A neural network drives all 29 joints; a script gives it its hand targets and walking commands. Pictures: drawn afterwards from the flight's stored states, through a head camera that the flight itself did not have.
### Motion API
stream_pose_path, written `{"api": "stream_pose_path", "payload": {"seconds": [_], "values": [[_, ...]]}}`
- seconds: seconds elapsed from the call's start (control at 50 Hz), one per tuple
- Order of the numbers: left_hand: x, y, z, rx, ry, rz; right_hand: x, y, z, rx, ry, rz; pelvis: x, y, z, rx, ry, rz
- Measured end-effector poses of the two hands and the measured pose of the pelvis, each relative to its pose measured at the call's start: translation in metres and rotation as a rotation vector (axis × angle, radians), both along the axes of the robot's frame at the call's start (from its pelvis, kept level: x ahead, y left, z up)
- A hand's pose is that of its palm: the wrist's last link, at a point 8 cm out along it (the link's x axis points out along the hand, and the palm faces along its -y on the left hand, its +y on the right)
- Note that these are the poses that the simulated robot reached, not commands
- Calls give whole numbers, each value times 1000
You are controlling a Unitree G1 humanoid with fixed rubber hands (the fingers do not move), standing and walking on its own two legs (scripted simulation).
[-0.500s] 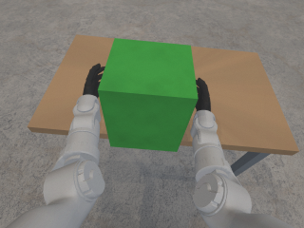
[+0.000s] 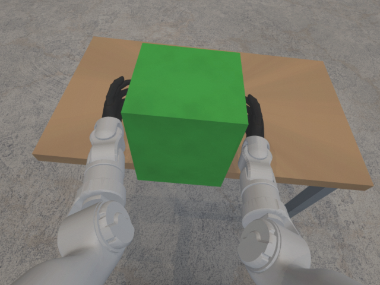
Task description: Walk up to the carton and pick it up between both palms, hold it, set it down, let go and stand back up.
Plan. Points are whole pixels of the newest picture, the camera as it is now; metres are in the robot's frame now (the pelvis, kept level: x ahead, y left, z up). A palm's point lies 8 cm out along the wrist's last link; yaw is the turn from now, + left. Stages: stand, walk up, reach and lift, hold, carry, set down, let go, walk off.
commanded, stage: set down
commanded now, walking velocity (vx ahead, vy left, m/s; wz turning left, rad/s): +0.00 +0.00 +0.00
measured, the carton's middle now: (184, 121) +0.44 +0.04 +0.04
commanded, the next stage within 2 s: none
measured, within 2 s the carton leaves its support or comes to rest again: neither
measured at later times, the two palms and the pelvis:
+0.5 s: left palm (116, 120) +0.42 +0.20 +0.05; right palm (251, 134) +0.42 -0.11 +0.05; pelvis +0.00 +0.01 -0.01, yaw -2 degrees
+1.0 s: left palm (89, 94) +0.43 +0.24 +0.12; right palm (283, 104) +0.44 -0.15 +0.13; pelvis -0.02 -0.01 -0.02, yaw +0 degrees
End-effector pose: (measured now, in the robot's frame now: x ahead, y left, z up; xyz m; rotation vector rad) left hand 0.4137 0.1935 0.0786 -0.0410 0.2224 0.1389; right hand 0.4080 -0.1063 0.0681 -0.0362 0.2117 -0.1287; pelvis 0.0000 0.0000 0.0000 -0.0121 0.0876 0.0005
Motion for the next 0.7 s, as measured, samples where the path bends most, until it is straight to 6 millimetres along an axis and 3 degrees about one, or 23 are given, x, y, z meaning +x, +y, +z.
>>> {"api": "stream_pose_path", "payload": {"seconds": [0.28, 0.44, 0.58, 0.7], "values": [[2, 1, -15, 24, 49, -12, -1, -2, -3, 16, 5, 17, 1, 3, -2, -4, 12, -23], [7, 3, -30, 56, 96, -12, 7, -4, -19, 32, 94, 41, -3, 7, -6, -11, 104, -29], [14, 7, -23, 39, 101, 5, 18, -7, -18, 46, 127, 56, -6, 9, -12, -23, 187, -38], [17, 25, -7, 41, 94, 39, 29, -18, 6, 39, 100, 38, -9, 7, -17, -31, 210, -21]]}}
